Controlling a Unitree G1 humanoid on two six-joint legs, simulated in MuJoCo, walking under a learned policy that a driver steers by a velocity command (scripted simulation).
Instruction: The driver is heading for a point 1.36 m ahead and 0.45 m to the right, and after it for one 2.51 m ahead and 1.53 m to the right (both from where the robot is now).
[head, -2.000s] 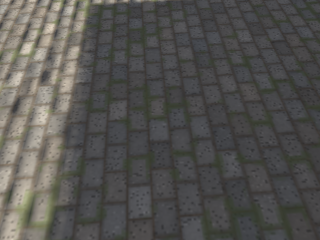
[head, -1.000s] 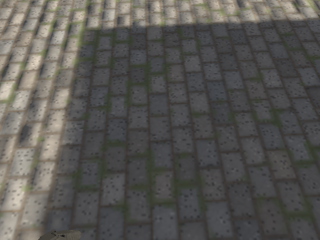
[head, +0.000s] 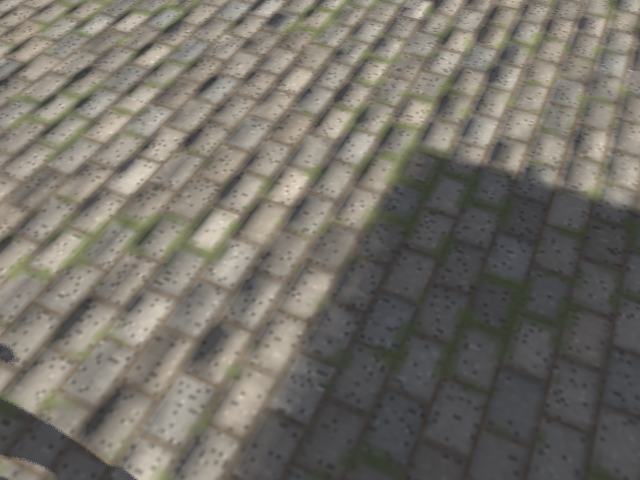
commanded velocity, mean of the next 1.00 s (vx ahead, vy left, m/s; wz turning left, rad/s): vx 0.01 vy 0.00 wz -0.44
